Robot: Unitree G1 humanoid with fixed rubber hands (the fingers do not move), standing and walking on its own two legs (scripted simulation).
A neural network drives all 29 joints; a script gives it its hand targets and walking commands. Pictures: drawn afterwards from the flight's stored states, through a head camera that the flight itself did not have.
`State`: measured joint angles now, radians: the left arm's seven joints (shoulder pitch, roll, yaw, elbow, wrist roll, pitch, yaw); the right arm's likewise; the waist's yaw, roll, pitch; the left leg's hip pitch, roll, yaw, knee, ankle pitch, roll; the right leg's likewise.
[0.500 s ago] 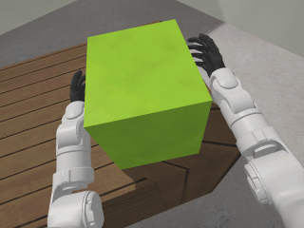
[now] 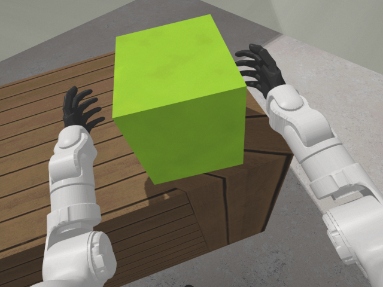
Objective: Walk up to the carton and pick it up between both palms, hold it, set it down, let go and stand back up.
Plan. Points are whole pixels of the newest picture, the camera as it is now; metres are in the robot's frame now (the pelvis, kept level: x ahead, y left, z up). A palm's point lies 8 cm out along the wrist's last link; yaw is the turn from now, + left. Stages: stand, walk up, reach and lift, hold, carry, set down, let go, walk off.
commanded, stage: set down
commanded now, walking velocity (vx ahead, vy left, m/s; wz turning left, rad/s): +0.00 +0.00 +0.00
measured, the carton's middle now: (181, 102) +0.51 +0.14 +0.07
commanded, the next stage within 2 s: none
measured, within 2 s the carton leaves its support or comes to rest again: neither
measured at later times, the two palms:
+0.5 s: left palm (62, 145) +0.31 +0.33 +0.14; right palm (273, 85) +0.45 -0.06 +0.18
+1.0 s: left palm (73, 141) +0.32 +0.31 +0.14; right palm (270, 108) +0.46 -0.06 +0.11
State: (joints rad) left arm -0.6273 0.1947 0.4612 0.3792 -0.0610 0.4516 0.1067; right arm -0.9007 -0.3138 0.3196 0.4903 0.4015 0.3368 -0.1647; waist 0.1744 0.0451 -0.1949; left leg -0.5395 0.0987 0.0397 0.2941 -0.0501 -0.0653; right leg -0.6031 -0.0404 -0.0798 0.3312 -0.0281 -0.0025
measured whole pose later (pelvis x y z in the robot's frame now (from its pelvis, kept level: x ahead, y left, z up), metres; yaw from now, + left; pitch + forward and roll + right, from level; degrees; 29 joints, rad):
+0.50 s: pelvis -0.01 +0.02 +0.00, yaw +2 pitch +13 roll -1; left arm -0.64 0.23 0.27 0.43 -0.16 0.63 0.26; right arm -0.91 -0.35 0.09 0.71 0.40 0.48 0.07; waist 0.18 0.00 -0.24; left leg -0.55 0.08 -0.01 0.40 -0.08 -0.06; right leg -0.55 -0.04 -0.08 0.34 -0.03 0.00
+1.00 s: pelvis +0.01 +0.01 +0.00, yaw +2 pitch +14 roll +0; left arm -0.47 0.23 0.27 -0.05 -0.17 0.75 0.17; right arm -0.70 -0.39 0.17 0.41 0.42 0.39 0.02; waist 0.17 0.00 -0.09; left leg -0.51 0.09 -0.01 0.38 -0.11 -0.07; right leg -0.52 -0.03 -0.08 0.35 -0.07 0.00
